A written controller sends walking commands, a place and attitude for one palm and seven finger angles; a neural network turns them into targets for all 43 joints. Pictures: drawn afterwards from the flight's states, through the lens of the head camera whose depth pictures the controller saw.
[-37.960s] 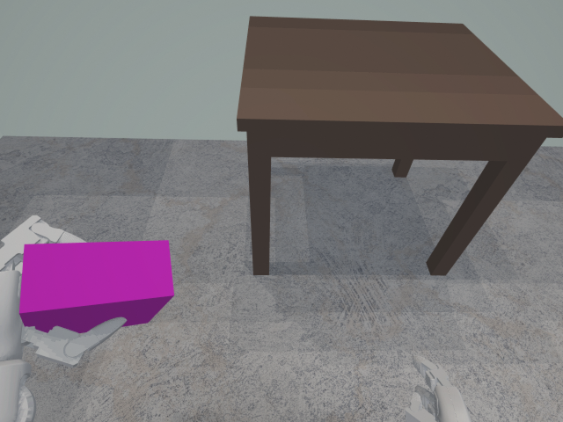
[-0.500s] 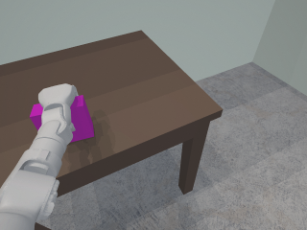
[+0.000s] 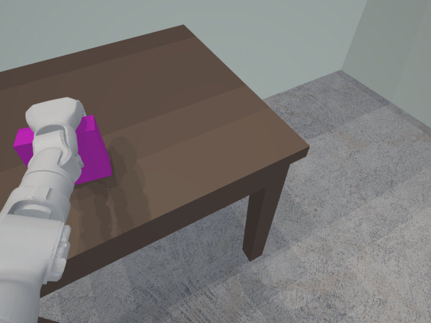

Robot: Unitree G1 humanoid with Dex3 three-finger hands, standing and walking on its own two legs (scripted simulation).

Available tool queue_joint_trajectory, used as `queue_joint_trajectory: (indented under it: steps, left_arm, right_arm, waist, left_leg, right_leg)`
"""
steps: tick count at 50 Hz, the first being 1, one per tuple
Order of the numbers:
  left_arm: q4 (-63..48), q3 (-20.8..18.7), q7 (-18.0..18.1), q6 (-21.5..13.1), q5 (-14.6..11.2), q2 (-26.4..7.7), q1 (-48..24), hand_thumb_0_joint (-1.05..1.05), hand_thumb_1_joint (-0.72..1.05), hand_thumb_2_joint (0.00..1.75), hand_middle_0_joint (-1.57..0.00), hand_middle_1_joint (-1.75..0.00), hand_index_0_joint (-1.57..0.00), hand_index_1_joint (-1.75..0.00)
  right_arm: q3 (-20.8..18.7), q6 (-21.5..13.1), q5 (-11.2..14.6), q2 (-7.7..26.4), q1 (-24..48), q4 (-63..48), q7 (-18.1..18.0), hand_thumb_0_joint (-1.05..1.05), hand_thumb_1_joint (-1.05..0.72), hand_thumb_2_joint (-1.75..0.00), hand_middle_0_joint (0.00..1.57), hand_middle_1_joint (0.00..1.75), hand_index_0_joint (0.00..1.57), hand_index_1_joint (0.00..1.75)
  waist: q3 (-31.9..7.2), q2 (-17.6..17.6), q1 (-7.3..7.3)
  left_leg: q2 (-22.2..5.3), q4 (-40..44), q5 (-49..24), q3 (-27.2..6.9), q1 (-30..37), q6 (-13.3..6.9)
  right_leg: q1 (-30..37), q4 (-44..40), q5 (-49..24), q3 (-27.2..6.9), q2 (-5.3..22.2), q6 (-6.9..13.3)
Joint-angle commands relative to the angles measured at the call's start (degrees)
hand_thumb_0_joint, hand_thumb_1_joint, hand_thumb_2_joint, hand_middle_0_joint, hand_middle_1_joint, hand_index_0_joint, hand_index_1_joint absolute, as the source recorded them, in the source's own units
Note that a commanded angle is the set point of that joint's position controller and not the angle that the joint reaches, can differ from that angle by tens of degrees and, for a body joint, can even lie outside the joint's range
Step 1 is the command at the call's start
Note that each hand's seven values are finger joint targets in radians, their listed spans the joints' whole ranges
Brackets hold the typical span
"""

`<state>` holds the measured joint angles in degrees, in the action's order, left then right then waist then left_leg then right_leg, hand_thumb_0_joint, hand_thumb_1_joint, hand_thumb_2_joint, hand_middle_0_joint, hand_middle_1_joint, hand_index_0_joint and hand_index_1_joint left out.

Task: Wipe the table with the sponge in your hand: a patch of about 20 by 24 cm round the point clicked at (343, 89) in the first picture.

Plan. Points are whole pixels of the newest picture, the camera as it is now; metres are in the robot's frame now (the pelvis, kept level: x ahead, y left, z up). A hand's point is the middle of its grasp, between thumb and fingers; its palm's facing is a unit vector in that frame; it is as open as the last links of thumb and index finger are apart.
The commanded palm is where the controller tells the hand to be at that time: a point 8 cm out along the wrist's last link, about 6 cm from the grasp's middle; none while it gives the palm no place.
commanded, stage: wipe forward along the third lane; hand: left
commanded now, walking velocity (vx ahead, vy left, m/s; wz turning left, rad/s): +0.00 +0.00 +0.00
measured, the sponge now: (72, 161) +0.44 +0.29 +0.06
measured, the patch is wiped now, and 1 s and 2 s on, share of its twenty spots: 0.85 0.85 0.90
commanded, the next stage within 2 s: wipe back along the third lane in 0.34 s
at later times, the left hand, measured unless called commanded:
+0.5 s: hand (60, 121) +0.50 +0.31 +0.11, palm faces -0.11 -0.01 -0.99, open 10.2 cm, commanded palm +0.48 +0.30 +0.15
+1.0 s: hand (57, 135) +0.47 +0.31 +0.10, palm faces -0.01 -0.02 -1.00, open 10.3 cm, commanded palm +0.43 +0.28 +0.14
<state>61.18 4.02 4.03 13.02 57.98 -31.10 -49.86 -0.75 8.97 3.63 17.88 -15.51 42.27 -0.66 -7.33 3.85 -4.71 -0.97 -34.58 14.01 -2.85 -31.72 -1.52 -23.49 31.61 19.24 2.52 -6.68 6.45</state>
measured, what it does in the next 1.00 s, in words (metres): shifts its weight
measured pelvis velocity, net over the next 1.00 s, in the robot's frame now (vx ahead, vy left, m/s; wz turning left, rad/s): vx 0.01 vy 0.09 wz -0.01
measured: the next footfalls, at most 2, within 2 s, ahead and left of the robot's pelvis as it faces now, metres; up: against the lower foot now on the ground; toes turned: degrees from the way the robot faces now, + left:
none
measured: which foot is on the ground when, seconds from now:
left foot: down 0.00-1.00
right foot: down 0.00-1.00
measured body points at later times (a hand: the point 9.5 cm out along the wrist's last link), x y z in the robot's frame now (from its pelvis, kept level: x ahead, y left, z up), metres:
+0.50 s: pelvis +0.00 +0.05 +0.00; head +0.07 +0.05 +0.44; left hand +0.50 +0.31 +0.17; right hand +0.02 -0.23 -0.13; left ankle +0.03 +0.14 -0.73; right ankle -0.05 -0.05 -0.73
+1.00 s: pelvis +0.01 +0.09 +0.00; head +0.04 +0.08 +0.45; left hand +0.46 +0.30 +0.16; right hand +0.12 -0.16 -0.12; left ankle +0.03 +0.14 -0.73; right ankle -0.05 -0.04 -0.73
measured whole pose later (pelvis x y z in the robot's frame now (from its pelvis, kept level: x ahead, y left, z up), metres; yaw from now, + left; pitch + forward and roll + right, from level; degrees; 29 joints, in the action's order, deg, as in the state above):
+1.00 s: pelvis +0.01 +0.09 +0.00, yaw -1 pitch +10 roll -3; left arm 58.6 11.8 10.3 26.8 56.3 -19.3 -51.4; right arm -0.3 10.2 3.3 13.7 -11.7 41.3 2.3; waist -9.1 3.5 -2.8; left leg 3.3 -34.9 15.3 0.0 -29.9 -5.1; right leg -20.6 29.8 19.6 0.1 -2.0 0.6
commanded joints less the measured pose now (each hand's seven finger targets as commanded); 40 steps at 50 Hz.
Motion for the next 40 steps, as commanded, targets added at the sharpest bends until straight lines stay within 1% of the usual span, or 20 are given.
queue_joint_trajectory:
  steps: [1,4,7,9,10,12,14,15,20,21,23,24,27,32,33,35,36,37,39,40]
  left_arm:
    - [-4.76,-0.75,2.0,2.1,2.42,-14.31,-20.47,0.0,0.1,1.3,-1.2,-1.6,-1.2,-1.6]
    - [-3.6,-1.22,1.83,2.12,2.71,-15.06,-21.07,0.0,0.1,1.3,-1.2,-1.6,-1.2,-1.6]
    - [-4.28,-1.25,1.94,1.94,3.2,-14.74,-23.15,0.0,0.1,1.3,-1.2,-1.6,-1.2,-1.6]
    - [-2.15,-0.91,2.52,2.45,3.94,-14.76,-23.22,0.0,0.1,1.3,-1.2,-1.6,-1.2,-1.6]
    - [-2.4,0.85,2.65,2.75,4.12,-13.09,-25.29,0.0,0.1,1.3,-1.2,-1.6,-1.2,-1.6]
    - [-2.47,-0.41,2.82,3.0,4.08,-14.55,-27.97,0.0,0.1,1.3,-1.2,-1.6,-1.2,-1.6]
    - [-0.03,-1.42,3.25,3.83,4.42,-16.76,-28.66,0.0,0.1,1.3,-1.2,-1.6,-1.2,-1.6]
    - [0.91,-0.66,3.25,4.32,4.47,-16.07,-29.81,0.0,0.1,1.3,-1.2,-1.6,-1.2,-1.6]
    - [3.44,-0.32,2.81,5.31,5.62,-16.89,-33.36,0.0,0.1,1.3,-1.2,-1.6,-1.2,-1.6]
    - [3.89,0.99,2.57,5.45,5.65,-15.43,-34.92,0.0,0.1,1.3,-1.2,-1.6,-1.2,-1.6]
    - [4.19,0.35,2.06,4.96,6.01,-14.63,-32.28,0.0,0.1,1.3,-1.2,-1.6,-1.2,-1.6]
    - [2.98,0.16,2.0,4.48,5.61,-14.0,-29.91,0.0,0.1,1.3,-1.2,-1.6,-1.2,-1.6]
    - [0.76,1.54,1.45,3.26,4.36,-9.46,-26.3,0.0,0.1,1.3,-1.2,-1.6,-1.2,-1.6]
    - [-3.7,1.84,3.78,3.25,1.26,-4.24,-20.64,0.0,0.1,1.3,-1.2,-1.6,-1.2,-1.6]
    - [-3.79,0.98,4.6,3.81,0.91,-4.6,-19.22,0.0,0.1,1.3,-1.2,-1.6,-1.2,-1.6]
    - [-3.71,3.48,5.56,5.7,-0.21,0.07,-16.81,0.0,0.1,1.3,-1.2,-1.6,-1.2,-1.6]
    - [-4.55,4.53,5.78,6.59,-0.37,1.15,-17.57,0.0,0.1,1.3,-1.2,-1.6,-1.2,-1.6]
    - [-5.94,3.8,5.98,7.32,-0.39,0.97,-17.41,0.0,0.1,1.3,-1.2,-1.6,-1.2,-1.6]
    - [-5.1,5.02,6.2,9.62,-0.2,1.89,-17.48,0.0,0.1,1.3,-1.2,-1.6,-1.2,-1.6]
    - [-4.62,6.3,6.1,10.67,-0.39,4.0,-17.17,0.0,0.1,1.3,-1.2,-1.6,-1.2,-1.6]
  right_arm:
    - [-2.37,-0.89,-0.15,7.97,-1.34,-5.04,-0.26,0.0,-0.9,-0.9,0.2,0.3,0.2,0.3]
    - [-2.35,-0.69,-0.31,8.11,-1.94,-4.88,-0.13,0.0,-0.9,-0.9,0.2,0.3,0.2,0.3]
    - [-2.38,-0.62,-0.51,7.93,-2.24,-4.98,-0.11,0.0,-0.9,-0.9,0.2,0.3,0.2,0.3]
    - [-2.32,-0.43,-0.46,8.07,-2.68,-4.61,-0.12,0.0,-0.9,-0.9,0.2,0.3,0.2,0.3]
    - [-2.22,-0.46,-0.4,7.93,-2.61,-4.58,-0.13,0.0,-0.9,-0.9,0.2,0.3,0.2,0.3]
    - [-2.27,-0.72,-0.66,7.91,-3.23,-4.25,-0.1,0.0,-0.9,-0.9,0.2,0.3,0.2,0.3]
    - [-2.25,-0.61,-0.7,8.19,-4.06,-3.83,-0.21,0.0,-0.9,-0.9,0.2,0.3,0.2,0.3]
    - [-2.16,-0.57,-0.66,8.2,-4.23,-3.65,-0.26,0.0,-0.9,-0.9,0.2,0.3,0.2,0.3]
    - [-2.17,-0.65,-0.97,8.2,-5.95,-3.12,-0.17,0.0,-0.9,-0.9,0.2,0.3,0.2,0.3]
    - [-2.12,-0.75,-0.99,8.14,-6.25,-3.13,-0.1,0.0,-0.9,-0.9,0.2,0.3,0.2,0.3]
    - [-2.59,-0.81,-1.31,7.99,-7.16,-3.4,0.02,0.0,-0.9,-0.9,0.2,0.3,0.2,0.3]
    - [-2.68,-0.73,-1.42,7.76,-7.18,-4.05,0.2,0.0,-0.9,-0.9,0.2,0.3,0.2,0.3]
    - [-3.1,-0.64,-1.61,7.22,-7.31,-4.85,0.56,0.0,-0.9,-0.9,0.2,0.3,0.2,0.3]
    - [-3.52,-0.63,-1.31,6.76,-5.43,-5.26,1.49,0.0,-0.9,-0.9,0.2,0.3,0.2,0.3]
    - [-3.68,-0.6,-1.15,6.86,-5.07,-4.98,1.64,0.0,-0.9,-0.9,0.2,0.3,0.2,0.3]
    - [-3.59,-0.76,-0.77,6.32,-3.48,-5.03,2.23,0.0,-0.9,-0.9,0.2,0.3,0.2,0.3]
    - [-3.54,-0.8,-0.64,6.37,-2.8,-4.78,2.42,0.0,-0.9,-0.9,0.2,0.3,0.2,0.3]
    - [-3.61,-0.85,-0.68,6.35,-1.99,-4.79,2.56,0.0,-0.9,-0.9,0.2,0.3,0.2,0.3]
    - [-3.29,-0.56,-0.45,6.31,-1.01,-4.51,2.85,0.0,-0.9,-0.9,0.2,0.3,0.2,0.3]
    - [-3.26,-0.55,-0.41,6.0,-0.3,-4.64,2.99,0.0,-0.9,-0.9,0.2,0.3,0.2,0.3]
  waist:
    - [-15.21,-5.25,-1.21]
    - [-14.65,-5.73,-1.4]
    - [-14.62,-3.74,-1.38]
    - [-13.1,-4.57,-2.1]
    - [-12.67,-4.25,-2.75]
    - [-13.72,-3.38,-2.52]
    - [-14.63,-4.57,-2.92]
    - [-14.16,-5.32,-3.45]
    - [-16.35,-1.8,-3.81]
    - [-15.84,-2.22,-4.36]
    - [-18.33,-0.31,-3.47]
    - [-20.39,0.35,-2.32]
    - [-21.92,0.37,-1.54]
    - [-18.75,-0.18,0.09]
    - [-18.48,-0.9,0.34]
    - [-15.48,-1.03,0.61]
    - [-14.44,-1.32,0.21]
    - [-15.06,0.76,1.02]
    - [-14.22,0.12,0.89]
    - [-13.15,-0.58,0.71]
  left_leg:
    - [3.38,-0.8,-9.29,3.1,5.51,-2.87]
    - [3.31,-1.07,-10.03,2.99,5.81,-2.97]
    - [3.21,-0.85,-11.35,2.61,6.57,-2.96]
    - [3.01,-1.12,-10.66,2.62,6.55,-2.98]
    - [3.0,-0.97,-9.86,2.55,6.63,-2.98]
    - [2.79,-0.77,-10.62,2.33,7.12,-2.99]
    - [2.88,-1.18,-10.15,2.44,6.25,-2.92]
    - [2.73,-1.2,-9.98,2.39,5.97,-2.87]
    - [2.21,-1.48,-11.36,1.81,7.86,-2.69]
    - [2.14,-1.47,-11.01,1.74,7.81,-2.72]
    - [1.68,-1.84,-14.29,1.11,10.52,-2.58]
    - [1.72,-1.92,-15.26,1.17,11.55,-2.5]
    - [1.14,-1.85,-19.68,0.45,14.69,-2.4]
    - [0.43,-0.18,-20.85,-0.75,17.59,-2.18]
    - [0.28,-0.01,-20.55,-0.99,18.18,-2.1]
    - [0.18,1.13,-19.48,-1.63,18.74,-1.94]
    - [-0.09,1.67,-18.35,-1.81,18.96,-1.88]
    - [-0.41,2.05,-20.9,-2.47,20.86,-1.68]
    - [-0.48,2.51,-19.74,-2.96,21.04,-1.36]
    - [-0.33,2.77,-18.59,-2.93,20.76,-1.44]
  right_leg:
    - [9.15,-4.51,-32.9,-6.88,5.87,-5.6]
    - [8.29,-4.23,-32.66,-6.31,5.45,-5.45]
    - [6.84,-4.11,-31.25,-5.5,4.95,-4.67]
    - [4.97,-4.01,-28.7,-5.02,4.62,-4.74]
    - [3.92,-4.15,-26.88,-4.76,4.52,-4.77]
    - [3.78,-4.27,-26.56,-4.56,4.38,-4.47]
    - [4.38,-3.79,-26.27,-4.56,4.34,-4.77]
    - [3.94,-3.72,-26.01,-4.29,4.32,-4.82]
    - [1.93,-3.29,-23.62,-3.65,3.67,-4.39]
    - [1.21,-3.39,-23.04,-3.39,3.52,-4.48]
    - [0.56,-2.62,-23.58,-2.92,3.04,-3.99]
    - [1.45,-2.6,-23.7,-2.85,2.86,-3.83]
    - [1.51,-2.37,-25.64,-2.08,2.47,-3.32]
    - [-0.64,-3.33,-21.38,-0.7,1.74,-2.87]
    - [-0.85,-3.42,-20.01,-0.61,1.54,-3.0]
    - [-2.36,-4.16,-16.69,0.15,1.24,-2.78]
    - [-2.93,-4.51,-15.48,0.29,1.19,-2.77]
    - [-3.46,-4.29,-15.38,0.46,1.25,-2.4]
    - [-3.88,-4.35,-13.6,0.62,1.05,-2.33]
    - [-4.0,-4.54,-12.86,0.83,1.06,-2.38]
